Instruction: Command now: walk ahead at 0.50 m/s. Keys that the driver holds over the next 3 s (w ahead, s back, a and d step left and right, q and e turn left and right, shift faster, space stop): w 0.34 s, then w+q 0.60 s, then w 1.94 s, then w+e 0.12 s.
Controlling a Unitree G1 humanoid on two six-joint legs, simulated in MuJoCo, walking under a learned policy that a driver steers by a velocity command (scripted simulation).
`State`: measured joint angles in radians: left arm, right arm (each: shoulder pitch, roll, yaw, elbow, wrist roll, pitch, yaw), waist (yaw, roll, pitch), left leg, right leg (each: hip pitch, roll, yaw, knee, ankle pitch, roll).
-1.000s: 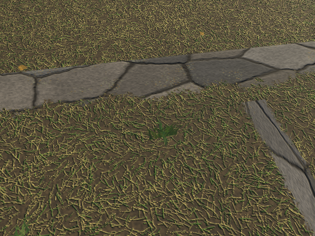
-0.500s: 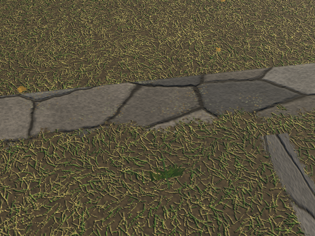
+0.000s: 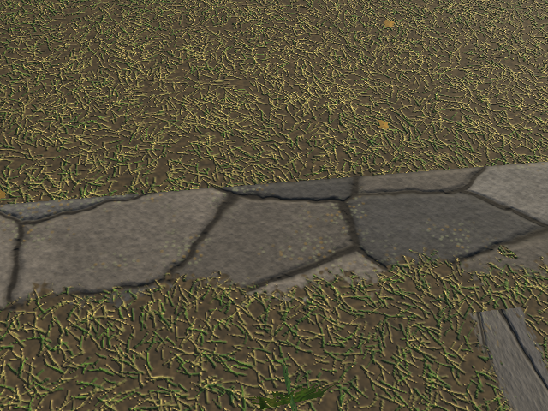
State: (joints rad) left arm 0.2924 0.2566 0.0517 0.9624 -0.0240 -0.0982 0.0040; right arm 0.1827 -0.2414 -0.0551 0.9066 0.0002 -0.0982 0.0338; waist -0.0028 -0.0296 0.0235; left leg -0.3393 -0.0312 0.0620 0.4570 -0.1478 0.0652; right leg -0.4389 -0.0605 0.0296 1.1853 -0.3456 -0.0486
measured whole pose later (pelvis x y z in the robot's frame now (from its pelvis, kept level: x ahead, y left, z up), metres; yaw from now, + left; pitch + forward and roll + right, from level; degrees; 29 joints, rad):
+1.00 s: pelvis +0.54 +0.01 -0.02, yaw +18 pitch +1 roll -1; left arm 0.32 0.26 0.08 0.98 -0.01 -0.05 0.03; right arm 0.05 -0.24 -0.09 0.79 0.03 -0.04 0.05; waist 0.02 0.01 0.05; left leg -0.51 0.00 0.08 0.63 -0.16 0.13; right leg 0.02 -0.11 -0.28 0.64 -0.47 0.04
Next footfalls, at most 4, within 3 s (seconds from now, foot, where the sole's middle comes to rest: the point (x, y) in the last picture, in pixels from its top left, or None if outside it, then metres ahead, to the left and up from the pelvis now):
0.42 right None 0.41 -0.16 -0.77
0.98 left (222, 340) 0.65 0.14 -0.77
1.54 right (255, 218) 1.05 0.06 -0.77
2.08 left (152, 172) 1.23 0.40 -0.77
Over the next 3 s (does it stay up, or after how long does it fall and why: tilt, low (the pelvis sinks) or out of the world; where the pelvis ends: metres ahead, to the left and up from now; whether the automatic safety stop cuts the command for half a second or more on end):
stays up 1.59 0.38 0.01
